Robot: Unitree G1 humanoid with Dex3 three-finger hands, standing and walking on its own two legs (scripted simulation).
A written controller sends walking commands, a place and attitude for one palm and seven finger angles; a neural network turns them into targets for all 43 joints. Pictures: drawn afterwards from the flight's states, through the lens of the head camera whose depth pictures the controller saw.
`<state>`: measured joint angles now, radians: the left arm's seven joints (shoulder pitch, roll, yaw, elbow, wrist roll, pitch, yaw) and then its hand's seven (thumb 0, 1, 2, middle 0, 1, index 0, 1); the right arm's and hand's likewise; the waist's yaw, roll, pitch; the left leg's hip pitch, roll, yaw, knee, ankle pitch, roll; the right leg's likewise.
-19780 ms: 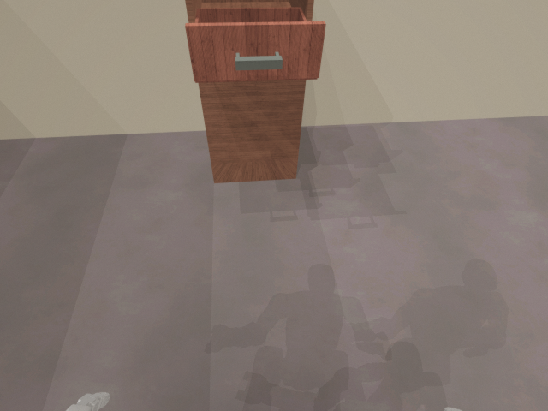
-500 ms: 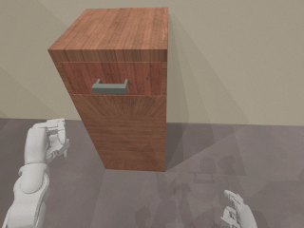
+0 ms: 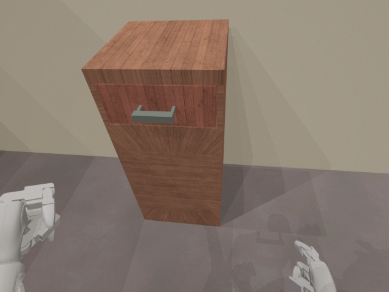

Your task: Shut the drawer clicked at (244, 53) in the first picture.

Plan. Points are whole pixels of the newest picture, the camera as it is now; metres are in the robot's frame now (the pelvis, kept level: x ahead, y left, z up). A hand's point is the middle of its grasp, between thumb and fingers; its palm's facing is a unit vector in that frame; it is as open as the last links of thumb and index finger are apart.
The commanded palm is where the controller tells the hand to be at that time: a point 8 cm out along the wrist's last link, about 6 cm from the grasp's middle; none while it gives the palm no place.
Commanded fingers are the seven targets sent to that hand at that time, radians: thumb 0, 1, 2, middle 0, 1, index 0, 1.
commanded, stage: draw the hand back to the body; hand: left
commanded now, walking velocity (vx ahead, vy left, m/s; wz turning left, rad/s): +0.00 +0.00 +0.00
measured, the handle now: (155, 112) +0.62 +0.23 +0.03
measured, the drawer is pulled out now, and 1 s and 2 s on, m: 0.00 0.00 0.00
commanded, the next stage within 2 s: step back with the hand held close in 0.02 s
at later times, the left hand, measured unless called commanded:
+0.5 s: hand (54, 218) +0.17 +0.25 +0.15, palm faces +0.26 -0.81 -0.53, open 3.2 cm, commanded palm +0.12 +0.30 +0.17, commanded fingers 0.00 0.90 0.90 -1.40 -1.60 -1.40 -1.60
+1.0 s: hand (0, 268) +0.10 +0.28 +0.15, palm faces +0.36 -0.79 -0.49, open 3.2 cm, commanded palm +0.03 +0.32 +0.17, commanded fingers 0.00 0.90 0.90 -1.40 -1.60 -1.40 -1.60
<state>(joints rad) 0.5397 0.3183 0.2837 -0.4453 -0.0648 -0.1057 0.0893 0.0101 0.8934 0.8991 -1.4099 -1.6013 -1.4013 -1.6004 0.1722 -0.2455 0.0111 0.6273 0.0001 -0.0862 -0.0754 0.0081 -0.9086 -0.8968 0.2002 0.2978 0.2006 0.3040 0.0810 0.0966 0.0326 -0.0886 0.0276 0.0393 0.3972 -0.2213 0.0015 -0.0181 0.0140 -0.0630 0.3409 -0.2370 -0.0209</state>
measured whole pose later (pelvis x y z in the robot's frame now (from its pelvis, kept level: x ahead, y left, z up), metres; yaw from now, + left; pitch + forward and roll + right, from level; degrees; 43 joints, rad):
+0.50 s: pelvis -0.02 +0.02 +0.00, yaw -1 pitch +1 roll +0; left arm 0.64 0.40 0.34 -0.54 -0.06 -0.16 0.09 0.01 0.89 0.90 -1.41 -1.60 -1.40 -1.60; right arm 0.17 -0.24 -0.02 0.55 0.01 0.03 -0.08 0.01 -0.91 -0.90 0.20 0.30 0.20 0.30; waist 0.01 0.05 0.03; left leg -0.25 0.00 0.07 0.42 -0.19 0.03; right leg -0.21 -0.02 -0.03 0.41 -0.22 0.01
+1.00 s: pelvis -0.09 +0.04 -0.01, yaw +3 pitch +0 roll -3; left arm 0.61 0.41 0.38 -0.58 -0.01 -0.25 0.13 0.01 0.89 0.90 -1.41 -1.60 -1.40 -1.60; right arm 0.21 -0.22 -0.01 0.55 0.00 -0.06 -0.09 0.01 -0.91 -0.90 0.20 0.30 0.20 0.30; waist -0.01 0.02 0.05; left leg -0.40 -0.01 0.01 0.52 -0.12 0.06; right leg -0.33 0.03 -0.01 0.54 -0.22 0.02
